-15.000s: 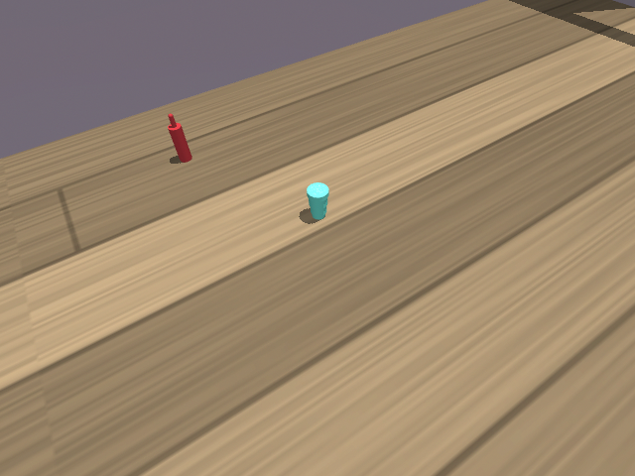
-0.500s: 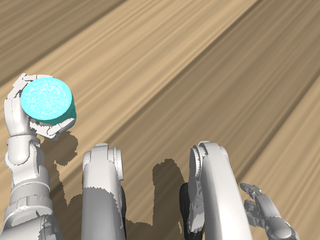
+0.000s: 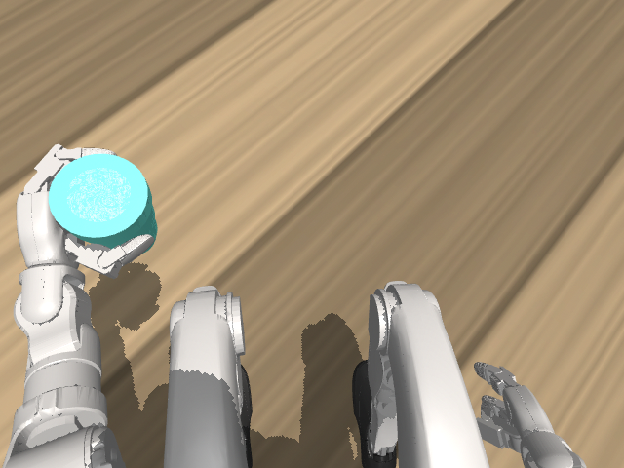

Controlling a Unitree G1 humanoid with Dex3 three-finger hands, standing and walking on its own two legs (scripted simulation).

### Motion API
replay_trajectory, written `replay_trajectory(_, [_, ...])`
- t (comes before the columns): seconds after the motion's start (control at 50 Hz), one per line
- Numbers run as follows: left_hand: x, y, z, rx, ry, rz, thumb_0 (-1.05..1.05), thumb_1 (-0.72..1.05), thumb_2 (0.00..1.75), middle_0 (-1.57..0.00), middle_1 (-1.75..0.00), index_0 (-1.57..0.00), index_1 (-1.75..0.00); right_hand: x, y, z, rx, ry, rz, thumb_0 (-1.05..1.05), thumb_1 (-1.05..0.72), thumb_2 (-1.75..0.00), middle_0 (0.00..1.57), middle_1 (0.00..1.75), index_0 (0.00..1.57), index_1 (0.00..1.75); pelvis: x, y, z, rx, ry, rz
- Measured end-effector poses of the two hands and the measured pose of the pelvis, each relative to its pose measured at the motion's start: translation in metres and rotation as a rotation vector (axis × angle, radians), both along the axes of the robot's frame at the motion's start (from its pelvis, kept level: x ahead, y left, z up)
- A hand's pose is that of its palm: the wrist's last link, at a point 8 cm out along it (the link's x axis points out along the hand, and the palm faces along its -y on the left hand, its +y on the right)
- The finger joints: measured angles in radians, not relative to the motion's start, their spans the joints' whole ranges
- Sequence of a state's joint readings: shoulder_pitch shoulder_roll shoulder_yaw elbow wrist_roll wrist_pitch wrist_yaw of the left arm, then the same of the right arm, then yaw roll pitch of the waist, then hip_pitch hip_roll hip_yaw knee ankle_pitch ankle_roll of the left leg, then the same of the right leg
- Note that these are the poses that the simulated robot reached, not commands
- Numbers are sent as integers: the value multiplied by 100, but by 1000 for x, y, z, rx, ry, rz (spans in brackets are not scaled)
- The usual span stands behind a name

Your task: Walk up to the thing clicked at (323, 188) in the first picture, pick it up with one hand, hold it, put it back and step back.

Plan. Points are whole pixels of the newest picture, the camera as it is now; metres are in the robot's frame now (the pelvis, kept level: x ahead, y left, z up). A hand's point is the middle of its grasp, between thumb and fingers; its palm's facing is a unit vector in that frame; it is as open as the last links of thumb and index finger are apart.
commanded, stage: lift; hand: left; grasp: from the side
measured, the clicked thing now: (119, 217) +0.40 +0.25 -0.05
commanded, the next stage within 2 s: hold in 1.90 s
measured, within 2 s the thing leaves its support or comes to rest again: neither
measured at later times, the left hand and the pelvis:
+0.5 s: hand (40, 171) +0.38 +0.24 +0.12, palm faces +0.19 -0.98 -0.04, open 11.5 cm; pelvis +0.02 +0.00 +0.11, yaw +1 degrees
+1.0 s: hand out of the picture +0.38 +0.24 +0.27, palm faces +0.20 -0.98 -0.04, open 11.5 cm; pelvis +0.06 +0.02 +0.25, yaw +4 degrees
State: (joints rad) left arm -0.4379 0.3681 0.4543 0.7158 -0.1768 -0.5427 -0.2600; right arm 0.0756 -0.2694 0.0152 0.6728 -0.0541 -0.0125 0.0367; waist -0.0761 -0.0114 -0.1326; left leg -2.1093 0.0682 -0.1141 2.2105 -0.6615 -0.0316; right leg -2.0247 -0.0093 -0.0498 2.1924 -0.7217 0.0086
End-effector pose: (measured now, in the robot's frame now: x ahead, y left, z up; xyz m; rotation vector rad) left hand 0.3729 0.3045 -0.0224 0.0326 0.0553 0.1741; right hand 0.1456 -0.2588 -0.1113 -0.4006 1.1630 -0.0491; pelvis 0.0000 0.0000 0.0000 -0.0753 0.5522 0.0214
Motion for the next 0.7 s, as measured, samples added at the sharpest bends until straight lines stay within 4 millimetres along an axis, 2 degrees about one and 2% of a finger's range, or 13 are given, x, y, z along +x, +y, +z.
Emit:
replay_trajectory(0.16, [-8, -3, 35, -2, 1, -12, -2, -58, 111, -71, -102, -63, -101, 11, 5, 23, 22, -39, -12, 0, -93, -90, 21, 30, 20, 30, 2, 0, 26, 3, 12, 6])
replay_trajectory(0.34, [-15, -9, 89, -8, -3, -5, -3, -58, 111, -71, -102, -63, -101, 29, 14, 66, 40, -105, -29, 1, -92, -90, 21, 30, 20, 30, 6, 2, 66, 0, 8, 12])
replay_trajectory(0.5, [-22, -13, 148, 2, 16, 15, -3, -57, 111, -71, -102, -62, -101, 45, 23, 116, 55, -154, -50, 1, -91, -90, 21, 30, 20, 30, 16, 5, 114, 1, -16, 25])
replay_trajectory(0.7, [-28, -18, 229, 2, 27, 37, -3, -56, 110, -70, -102, -62, -101, 58, 34, 195, 59, -211, -64, 1, -91, -90, 21, 30, 20, 30, 35, 9, 184, 3, -87, 46])
